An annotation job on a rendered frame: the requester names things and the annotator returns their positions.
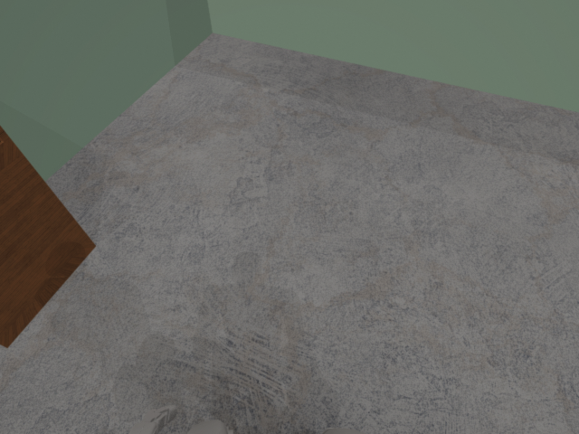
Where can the left robot hand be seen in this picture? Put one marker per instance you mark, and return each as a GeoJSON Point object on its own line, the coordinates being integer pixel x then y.
{"type": "Point", "coordinates": [154, 420]}

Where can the cabinet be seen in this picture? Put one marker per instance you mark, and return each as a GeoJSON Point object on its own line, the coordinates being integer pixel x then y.
{"type": "Point", "coordinates": [41, 244]}

